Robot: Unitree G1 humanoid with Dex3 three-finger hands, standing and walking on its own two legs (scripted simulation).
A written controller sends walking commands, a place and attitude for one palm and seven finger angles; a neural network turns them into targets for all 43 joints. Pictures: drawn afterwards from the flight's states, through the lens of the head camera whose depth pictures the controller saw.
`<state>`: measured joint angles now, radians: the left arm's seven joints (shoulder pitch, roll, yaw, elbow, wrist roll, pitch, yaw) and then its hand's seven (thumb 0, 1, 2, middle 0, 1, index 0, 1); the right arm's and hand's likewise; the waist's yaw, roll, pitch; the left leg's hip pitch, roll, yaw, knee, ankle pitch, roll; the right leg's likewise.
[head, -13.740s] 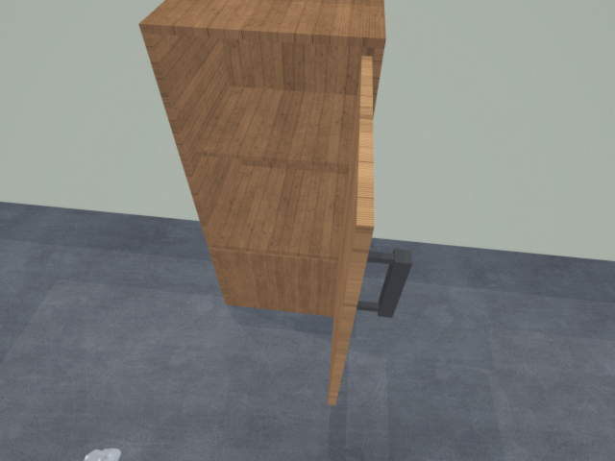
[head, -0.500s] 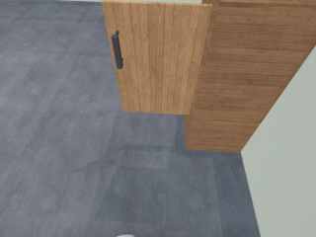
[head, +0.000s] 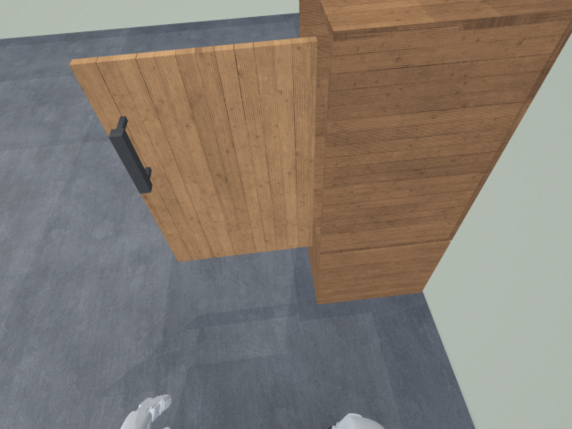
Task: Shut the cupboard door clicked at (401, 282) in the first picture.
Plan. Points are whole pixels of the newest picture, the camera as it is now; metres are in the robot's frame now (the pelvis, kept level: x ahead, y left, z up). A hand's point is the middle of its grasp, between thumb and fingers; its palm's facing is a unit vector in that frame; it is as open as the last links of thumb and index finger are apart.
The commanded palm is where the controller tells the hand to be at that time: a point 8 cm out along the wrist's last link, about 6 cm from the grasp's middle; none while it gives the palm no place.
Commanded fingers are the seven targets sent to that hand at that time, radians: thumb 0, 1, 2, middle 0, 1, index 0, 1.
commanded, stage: come to a stop and stand still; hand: left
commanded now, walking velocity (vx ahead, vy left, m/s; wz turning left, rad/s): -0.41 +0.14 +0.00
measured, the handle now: (134, 155) +0.57 +0.31 +0.05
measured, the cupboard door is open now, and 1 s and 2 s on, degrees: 91 91 91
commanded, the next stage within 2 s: look again from close up in 1.32 s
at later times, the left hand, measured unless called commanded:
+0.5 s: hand out of the picture +0.07 +0.24 -0.17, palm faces +0.08 -0.97 -0.22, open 7.3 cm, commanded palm none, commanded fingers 0.00 0.90 0.90 -0.20 -0.30 -0.20 -0.30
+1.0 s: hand out of the picture +0.03 +0.16 -0.15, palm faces +0.00 -0.97 -0.23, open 7.3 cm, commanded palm none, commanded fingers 0.00 0.90 0.90 -0.20 -0.30 -0.20 -0.30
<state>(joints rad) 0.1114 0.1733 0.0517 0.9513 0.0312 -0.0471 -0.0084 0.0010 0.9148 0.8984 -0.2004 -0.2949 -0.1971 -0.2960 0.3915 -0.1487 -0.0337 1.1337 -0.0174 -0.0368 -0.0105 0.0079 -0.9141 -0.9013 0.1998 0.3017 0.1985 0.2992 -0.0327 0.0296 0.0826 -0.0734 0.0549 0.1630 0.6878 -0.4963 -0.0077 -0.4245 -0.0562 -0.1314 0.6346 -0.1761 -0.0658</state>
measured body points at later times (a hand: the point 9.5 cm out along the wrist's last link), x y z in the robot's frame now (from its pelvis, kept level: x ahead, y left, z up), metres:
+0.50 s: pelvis +0.03 +0.04 +0.01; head +0.05 +0.07 +0.46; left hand +0.07 +0.29 -0.15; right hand +0.12 -0.19 -0.12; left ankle +0.04 +0.15 -0.72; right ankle +0.06 -0.08 -0.68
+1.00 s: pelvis +0.00 -0.02 +0.02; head +0.01 -0.03 +0.47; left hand +0.03 +0.21 -0.13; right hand -0.03 -0.24 -0.15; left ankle +0.05 +0.14 -0.72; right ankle -0.04 -0.12 -0.72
